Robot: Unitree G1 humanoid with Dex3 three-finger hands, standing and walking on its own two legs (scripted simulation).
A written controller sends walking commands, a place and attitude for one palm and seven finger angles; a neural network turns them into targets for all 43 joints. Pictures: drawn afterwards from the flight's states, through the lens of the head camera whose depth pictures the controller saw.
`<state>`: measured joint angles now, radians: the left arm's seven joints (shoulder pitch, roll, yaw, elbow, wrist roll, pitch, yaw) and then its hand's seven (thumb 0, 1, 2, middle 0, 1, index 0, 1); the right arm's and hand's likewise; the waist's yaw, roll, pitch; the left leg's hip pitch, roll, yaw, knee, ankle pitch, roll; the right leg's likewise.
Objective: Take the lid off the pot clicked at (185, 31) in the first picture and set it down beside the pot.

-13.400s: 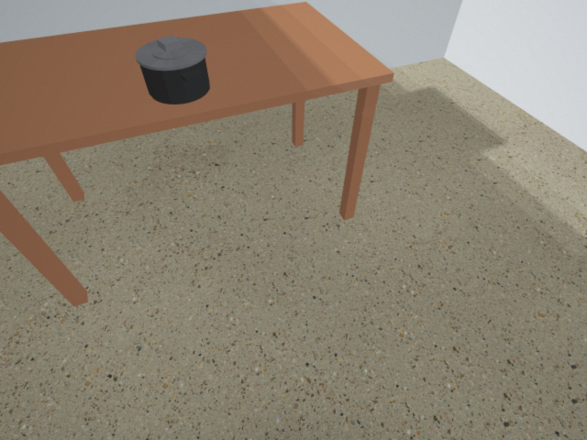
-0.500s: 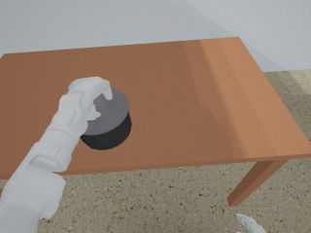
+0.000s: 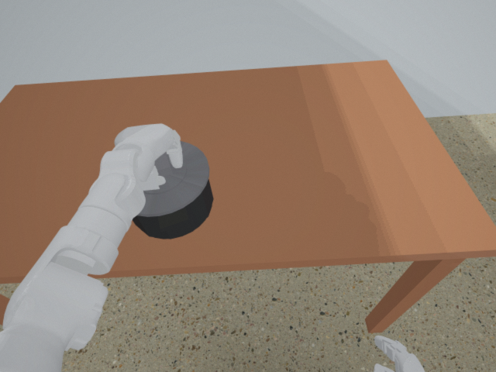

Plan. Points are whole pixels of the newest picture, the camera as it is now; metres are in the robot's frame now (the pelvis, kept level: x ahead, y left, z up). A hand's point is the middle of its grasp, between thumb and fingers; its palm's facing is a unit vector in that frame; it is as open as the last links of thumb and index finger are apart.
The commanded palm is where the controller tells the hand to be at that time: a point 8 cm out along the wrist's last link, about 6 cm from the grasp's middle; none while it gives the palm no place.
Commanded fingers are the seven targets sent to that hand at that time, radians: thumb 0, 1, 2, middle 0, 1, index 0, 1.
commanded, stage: close the fingers and squeeze the knob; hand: left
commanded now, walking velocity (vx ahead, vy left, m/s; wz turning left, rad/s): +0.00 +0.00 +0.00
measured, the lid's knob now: (156, 165) +0.46 +0.18 +0.07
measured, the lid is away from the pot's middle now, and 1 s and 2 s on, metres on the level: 0.01 0.01 0.01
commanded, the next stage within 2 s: lift the lid straight up in 0.42 s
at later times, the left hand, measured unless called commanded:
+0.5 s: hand (154, 171) +0.43 +0.17 +0.09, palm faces -0.33 -0.06 -0.94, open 6.3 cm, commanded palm +0.42 +0.17 +0.16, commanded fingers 0.00 0.60 1.08 -0.72 -0.99 -1.03 -1.10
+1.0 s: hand (156, 157) +0.44 +0.16 +0.12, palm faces -0.28 -0.06 -0.96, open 6.0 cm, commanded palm +0.42 +0.17 +0.20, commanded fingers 0.00 0.61 1.08 -0.73 -0.99 -1.04 -1.10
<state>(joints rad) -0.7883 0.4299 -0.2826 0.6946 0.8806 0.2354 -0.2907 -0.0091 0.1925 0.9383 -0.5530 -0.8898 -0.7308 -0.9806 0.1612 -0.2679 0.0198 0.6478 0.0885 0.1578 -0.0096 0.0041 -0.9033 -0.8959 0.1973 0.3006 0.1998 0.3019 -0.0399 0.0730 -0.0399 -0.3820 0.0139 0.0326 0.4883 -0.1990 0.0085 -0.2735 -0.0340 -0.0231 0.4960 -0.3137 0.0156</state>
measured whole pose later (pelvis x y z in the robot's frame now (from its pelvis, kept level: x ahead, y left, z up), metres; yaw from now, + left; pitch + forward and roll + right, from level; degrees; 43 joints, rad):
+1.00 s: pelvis +0.00 +0.00 +0.00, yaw +0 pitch +4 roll +0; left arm -0.82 0.43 -0.27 0.67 0.88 0.26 -0.30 0.03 0.23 0.93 -0.52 -0.87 -0.90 -1.03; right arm 0.17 -0.27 0.02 0.67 0.08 0.12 -0.02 0.00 -0.90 -0.90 0.20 0.30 0.20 0.30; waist -0.05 0.08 -0.03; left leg -0.35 0.01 0.04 0.46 -0.19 0.01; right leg -0.25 -0.04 -0.02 0.48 -0.30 0.02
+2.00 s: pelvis -0.01 +0.01 +0.00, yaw +1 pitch +3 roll +0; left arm -1.01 0.48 -0.28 0.66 0.88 0.31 -0.47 0.04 0.23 0.94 -0.52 -0.86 -0.92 -1.04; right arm 0.16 -0.28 0.03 0.67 0.08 0.07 -0.03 0.01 -0.90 -0.90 0.20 0.30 0.20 0.30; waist -0.04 0.08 -0.02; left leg -0.32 -0.01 0.03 0.43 -0.16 0.02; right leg -0.22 -0.05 -0.03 0.45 -0.28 0.03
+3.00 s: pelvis -0.02 +0.01 +0.00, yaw +1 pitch +2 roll +0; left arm -1.06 0.58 -0.24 0.67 0.91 0.29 -0.55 0.03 0.23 0.94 -0.52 -0.86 -0.93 -1.04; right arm 0.15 -0.29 0.04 0.65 0.09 0.08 -0.04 0.01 -0.90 -0.90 0.20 0.30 0.20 0.30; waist -0.03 0.08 -0.01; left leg -0.32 0.00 0.02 0.42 -0.14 0.02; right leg -0.21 -0.04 -0.03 0.45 -0.26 0.02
